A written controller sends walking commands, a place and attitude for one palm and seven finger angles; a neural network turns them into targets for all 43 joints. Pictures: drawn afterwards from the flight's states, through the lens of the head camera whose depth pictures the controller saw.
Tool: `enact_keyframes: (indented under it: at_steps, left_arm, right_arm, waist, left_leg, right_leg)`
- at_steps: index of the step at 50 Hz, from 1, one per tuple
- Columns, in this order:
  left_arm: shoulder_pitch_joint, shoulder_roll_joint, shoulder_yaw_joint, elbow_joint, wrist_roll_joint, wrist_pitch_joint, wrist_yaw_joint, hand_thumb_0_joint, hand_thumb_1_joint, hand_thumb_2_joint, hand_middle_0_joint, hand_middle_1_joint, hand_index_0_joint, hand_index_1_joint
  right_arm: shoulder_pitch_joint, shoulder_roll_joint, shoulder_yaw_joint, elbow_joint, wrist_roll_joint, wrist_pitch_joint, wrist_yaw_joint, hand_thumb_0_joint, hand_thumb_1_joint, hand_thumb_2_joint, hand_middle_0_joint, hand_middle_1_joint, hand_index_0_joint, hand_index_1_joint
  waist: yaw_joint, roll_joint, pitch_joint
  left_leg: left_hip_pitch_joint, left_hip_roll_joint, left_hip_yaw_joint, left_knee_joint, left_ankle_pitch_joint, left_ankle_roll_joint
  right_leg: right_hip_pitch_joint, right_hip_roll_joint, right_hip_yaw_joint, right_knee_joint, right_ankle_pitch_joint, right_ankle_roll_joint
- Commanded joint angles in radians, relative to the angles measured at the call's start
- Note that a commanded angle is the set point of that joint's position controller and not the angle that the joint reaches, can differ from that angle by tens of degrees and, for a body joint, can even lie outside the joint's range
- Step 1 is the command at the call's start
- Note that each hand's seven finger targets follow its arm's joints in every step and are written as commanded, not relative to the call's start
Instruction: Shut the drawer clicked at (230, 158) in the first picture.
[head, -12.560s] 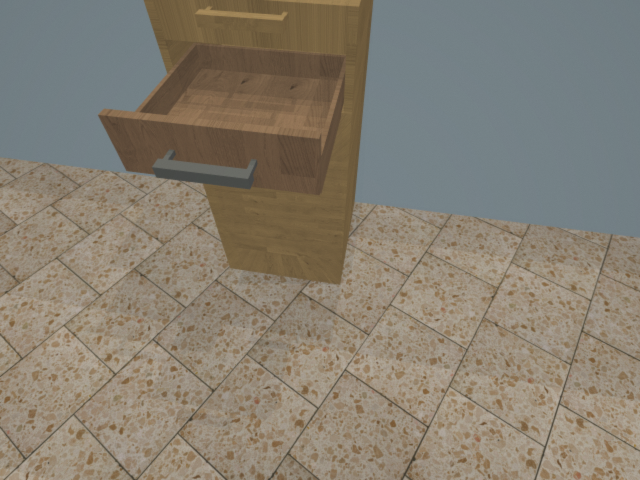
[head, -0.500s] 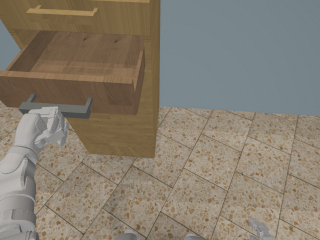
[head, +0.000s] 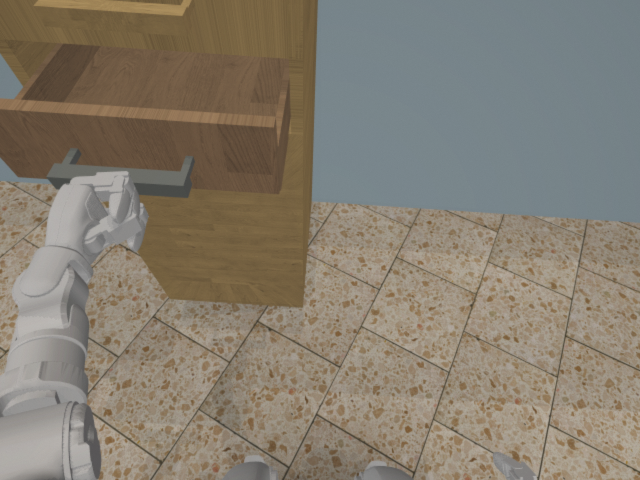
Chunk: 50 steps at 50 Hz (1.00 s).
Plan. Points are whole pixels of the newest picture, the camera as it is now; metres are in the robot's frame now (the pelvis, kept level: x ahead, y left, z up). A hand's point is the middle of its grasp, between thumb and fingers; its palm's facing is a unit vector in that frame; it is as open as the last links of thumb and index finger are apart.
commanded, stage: push the drawer shut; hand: left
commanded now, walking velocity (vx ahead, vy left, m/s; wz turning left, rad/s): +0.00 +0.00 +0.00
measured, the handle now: (126, 169) +0.49 +0.26 +0.08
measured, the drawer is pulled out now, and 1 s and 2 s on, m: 0.14 0.02 0.00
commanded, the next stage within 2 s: pull the fist back off the drawer in 1.54 s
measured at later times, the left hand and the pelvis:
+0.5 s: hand (143, 190) +0.45 +0.23 +0.08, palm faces -0.05 -1.00 -0.03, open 3.2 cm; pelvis -0.01 -0.01 -0.01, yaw +0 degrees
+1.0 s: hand (160, 148) +0.53 +0.22 +0.08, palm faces -0.06 -1.00 -0.02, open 3.2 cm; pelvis +0.00 +0.00 -0.02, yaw -2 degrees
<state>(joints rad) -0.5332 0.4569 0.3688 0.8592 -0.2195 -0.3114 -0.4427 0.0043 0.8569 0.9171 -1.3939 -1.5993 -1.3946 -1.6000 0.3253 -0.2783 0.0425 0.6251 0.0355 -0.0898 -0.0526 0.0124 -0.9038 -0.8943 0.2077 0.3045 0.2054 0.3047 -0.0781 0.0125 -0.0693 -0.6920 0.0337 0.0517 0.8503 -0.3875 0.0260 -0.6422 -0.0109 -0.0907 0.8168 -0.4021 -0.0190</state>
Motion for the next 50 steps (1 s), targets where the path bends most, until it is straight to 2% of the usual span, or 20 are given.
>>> enact_keyframes:
  at_steps: [1, 7, 8, 11, 14, 15, 19, 20, 22, 26, 28, 32, 34, 35, 37, 43, 45, 46, 47, 50]
  left_arm:
    - [-0.422, 0.271, 0.059, -0.166, -0.023, -0.069, 0.015, 0.000, 0.900, 0.900, -1.400, -1.600, -1.400, -1.600]
    - [-0.492, 0.295, 0.065, -0.149, -0.009, -0.090, 0.018, 0.000, 0.900, 0.900, -1.400, -1.600, -1.400, -1.600]
    - [-0.478, 0.304, 0.075, -0.140, -0.006, -0.090, 0.017, 0.000, 0.900, 0.900, -1.400, -1.600, -1.400, -1.600]
    - [-0.536, 0.309, 0.066, -0.094, -0.004, -0.092, 0.014, 0.000, 0.900, 0.900, -1.400, -1.600, -1.400, -1.600]
    - [-0.565, 0.371, 0.110, -0.058, 0.003, -0.100, 0.010, 0.000, 0.900, 0.900, -1.400, -1.600, -1.400, -1.600]
    - [-0.563, 0.394, 0.128, -0.052, 0.004, -0.102, 0.008, 0.000, 0.900, 0.900, -1.400, -1.600, -1.400, -1.600]
    - [-0.645, 0.401, 0.103, 0.000, 0.014, -0.103, -0.004, 0.000, 0.900, 0.900, -1.400, -1.600, -1.400, -1.600]
    - [-0.660, 0.399, 0.100, 0.018, 0.016, -0.102, -0.004, 0.000, 0.900, 0.900, -1.400, -1.600, -1.400, -1.600]
    - [-0.695, 0.405, 0.099, -0.002, 0.020, -0.112, -0.001, 0.000, 0.900, 0.900, -1.400, -1.600, -1.400, -1.600]
    - [-0.720, 0.420, 0.100, 0.042, 0.027, -0.106, 0.003, 0.000, 0.900, 0.900, -1.400, -1.600, -1.400, -1.600]
    - [-0.770, 0.442, 0.100, 0.073, 0.035, -0.100, 0.007, 0.000, 0.900, 0.900, -1.400, -1.600, -1.400, -1.600]
    - [-0.826, 0.460, 0.098, 0.091, 0.050, -0.094, 0.012, 0.000, 0.900, 0.900, -1.400, -1.600, -1.400, -1.600]
    - [-0.818, 0.482, 0.107, 0.111, 0.061, -0.091, 0.016, 0.000, 0.900, 0.900, -1.400, -1.600, -1.400, -1.600]
    - [-0.848, 0.457, 0.085, 0.104, 0.060, -0.088, 0.016, 0.000, 0.900, 0.900, -1.400, -1.600, -1.400, -1.600]
    - [-0.870, 0.481, 0.100, 0.132, 0.069, -0.085, 0.021, 0.000, 0.900, 0.900, -1.400, -1.600, -1.400, -1.600]
    - [-0.912, 0.519, 0.110, 0.174, 0.099, -0.066, 0.035, 0.000, 0.900, 0.900, -1.400, -1.600, -1.400, -1.600]
    - [-0.953, 0.522, 0.105, 0.182, 0.103, -0.059, 0.039, 0.000, 0.900, 0.900, -1.400, -1.600, -1.400, -1.600]
    - [-0.945, 0.560, 0.132, 0.203, 0.110, -0.054, 0.044, 0.000, 0.900, 0.900, -1.400, -1.600, -1.400, -1.600]
    - [-0.954, 0.568, 0.137, 0.217, 0.113, -0.051, 0.046, 0.000, 0.900, 0.900, -1.400, -1.600, -1.400, -1.600]
    - [-0.965, 0.578, 0.140, 0.214, 0.125, -0.046, 0.047, 0.000, 0.900, 0.900, -1.400, -1.600, -1.400, -1.600]
  right_arm:
    - [0.076, -0.164, -0.068, -0.082, -0.002, -0.011, -0.008, 0.000, -0.900, -0.900, 0.200, 0.300, 0.200, 0.300]
    - [0.098, -0.164, -0.072, -0.070, -0.007, 0.009, -0.006, 0.000, -0.900, -0.900, 0.200, 0.300, 0.200, 0.300]
    - [0.103, -0.166, -0.072, -0.073, -0.007, 0.012, -0.005, 0.000, -0.900, -0.900, 0.200, 0.300, 0.200, 0.300]
    - [0.104, -0.164, -0.068, -0.065, -0.007, 0.023, -0.004, 0.000, -0.900, -0.900, 0.200, 0.300, 0.200, 0.300]
    - [0.118, -0.171, -0.070, -0.055, -0.006, 0.033, -0.008, 0.000, -0.900, -0.900, 0.200, 0.300, 0.200, 0.300]
    - [0.121, -0.172, -0.069, -0.056, -0.008, 0.036, -0.008, 0.000, -0.900, -0.900, 0.200, 0.300, 0.200, 0.300]
    - [0.129, -0.174, -0.062, -0.046, -0.006, 0.047, -0.011, 0.000, -0.900, -0.900, 0.200, 0.300, 0.200, 0.300]
    - [0.131, -0.174, -0.064, -0.044, -0.005, 0.047, -0.011, 0.000, -0.900, -0.900, 0.200, 0.300, 0.200, 0.300]
    - [0.140, -0.175, -0.067, -0.042, -0.009, 0.048, -0.011, 0.000, -0.900, -0.900, 0.200, 0.300, 0.200, 0.300]
    - [0.159, -0.180, -0.064, -0.033, -0.011, 0.052, -0.009, 0.000, -0.900, -0.900, 0.200, 0.300, 0.200, 0.300]
    - [0.170, -0.187, -0.062, -0.022, -0.008, 0.056, -0.011, 0.000, -0.900, -0.900, 0.200, 0.300, 0.200, 0.300]
    - [0.188, -0.189, -0.061, -0.015, -0.013, 0.058, -0.009, 0.000, -0.900, -0.900, 0.200, 0.300, 0.200, 0.300]
    - [0.194, -0.190, -0.059, -0.020, -0.013, 0.063, -0.006, 0.000, -0.900, -0.900, 0.200, 0.300, 0.200, 0.300]
    - [0.198, -0.188, -0.057, -0.019, -0.014, 0.063, -0.004, 0.000, -0.900, -0.900, 0.200, 0.300, 0.200, 0.300]
    - [0.214, -0.193, -0.058, -0.011, -0.018, 0.066, -0.004, 0.000, -0.900, -0.900, 0.200, 0.300, 0.200, 0.300]
    - [0.249, -0.198, -0.054, -0.014, -0.022, 0.078, 0.003, 0.000, -0.900, -0.900, 0.200, 0.300, 0.200, 0.300]
    - [0.257, -0.200, -0.054, -0.009, -0.025, 0.081, 0.003, 0.000, -0.900, -0.900, 0.200, 0.300, 0.200, 0.300]
    - [0.268, -0.204, -0.052, -0.010, -0.027, 0.084, 0.003, 0.000, -0.900, -0.900, 0.200, 0.300, 0.200, 0.300]
    - [0.275, -0.206, -0.051, -0.011, -0.029, 0.086, 0.003, 0.000, -0.900, -0.900, 0.200, 0.300, 0.200, 0.300]
    - [0.294, -0.206, -0.052, -0.016, -0.035, 0.093, 0.006, 0.000, -0.900, -0.900, 0.200, 0.300, 0.200, 0.300]
  waist:
    - [-0.024, 0.060, -0.343]
    - [-0.032, 0.105, -0.384]
    - [-0.027, 0.099, -0.408]
    - [-0.045, 0.070, -0.376]
    - [-0.049, 0.064, -0.398]
    - [-0.041, 0.071, -0.409]
    - [-0.071, 0.079, -0.371]
    - [-0.076, 0.097, -0.357]
    - [-0.077, 0.135, -0.394]
    - [-0.086, 0.110, -0.417]
    - [-0.108, 0.083, -0.406]
    - [-0.116, 0.124, -0.420]
    - [-0.108, 0.149, -0.441]
    - [-0.122, 0.152, -0.446]
    - [-0.129, 0.126, -0.437]
    - [-0.135, 0.173, -0.460]
    - [-0.152, 0.171, -0.452]
    - [-0.144, 0.160, -0.448]
    - [-0.154, 0.149, -0.444]
    - [-0.152, 0.164, -0.485]
  left_leg:
    - [0.273, -0.004, -0.095, -0.091, 0.301, -0.002]
    - [0.294, -0.004, -0.095, -0.074, 0.338, 0.001]
    - [0.296, -0.004, -0.094, -0.070, 0.346, 0.000]
    - [0.245, -0.006, -0.085, -0.067, 0.295, 0.006]
    - [0.221, -0.008, -0.078, -0.055, 0.293, 0.011]
    - [0.206, -0.010, -0.077, -0.054, 0.293, 0.011]
    - [0.173, -0.007, -0.079, -0.043, 0.255, 0.014]
    - [0.175, -0.007, -0.079, -0.041, 0.242, 0.014]
    - [0.206, -0.005, -0.083, -0.035, 0.256, 0.013]
    - [0.189, -0.004, -0.086, -0.023, 0.251, 0.014]
    - [0.147, -0.001, -0.081, -0.013, 0.229, 0.019]
    - [0.147, -0.001, -0.085, 0.001, 0.232, 0.020]
    - [0.152, 0.000, -0.088, 0.002, 0.242, 0.016]
    - [0.159, 0.001, -0.088, 0.004, 0.231, 0.016]
    - [0.145, 0.006, -0.094, 0.014, 0.238, 0.019]
    - [0.151, 0.008, -0.097, 0.026, 0.271, 0.015]
    - [0.143, 0.011, -0.099, 0.032, 0.267, 0.017]
    - [0.128, 0.013, -0.101, 0.035, 0.261, 0.016]
    - [0.117, 0.012, -0.101, 0.039, 0.271, 0.020]
    - [0.137, 0.013, -0.101, 0.045, 0.306, 0.018]
  right_leg:
    - [0.067, 0.027, 0.056, -0.088, 0.287, -0.002]
    - [0.058, 0.029, 0.061, -0.078, 0.308, -0.006]
    - [0.067, 0.030, 0.064, -0.075, 0.317, -0.004]
    - [0.072, 0.030, 0.070, -0.082, 0.303, 0.002]
    - [0.098, 0.030, 0.083, -0.079, 0.323, 0.004]
    - [0.114, 0.029, 0.085, -0.076, 0.328, 0.003]
    - [0.073, 0.031, 0.089, -0.078, 0.294, 0.005]
    - [0.049, 0.032, 0.089, -0.081, 0.273, 0.005]
    - [0.033, 0.033, 0.090, -0.074, 0.265, 0.001]
    - [0.031, 0.036, 0.091, -0.074, 0.259, 0.005]
    - [0.026, 0.037, 0.101, -0.073, 0.250, 0.011]
    - [0.000, 0.040, 0.101, -0.066, 0.235, 0.006]
    - [-0.003, 0.041, 0.098, -0.060, 0.236, 0.006]
    - [-0.021, 0.043, 0.096, -0.062, 0.222, 0.008]
    - [-0.034, 0.048, 0.091, -0.055, 0.219, 0.006]
    - [-0.066, 0.053, 0.084, -0.044, 0.229, 0.005]
    - [-0.085, 0.054, 0.084, -0.046, 0.223, 0.008]
    - [-0.082, 0.057, 0.079, -0.041, 0.213, 0.006]
    - [-0.083, 0.059, 0.081, -0.041, 0.222, 0.007]
    - [-0.081, 0.061, 0.075, -0.032, 0.249, 0.008]
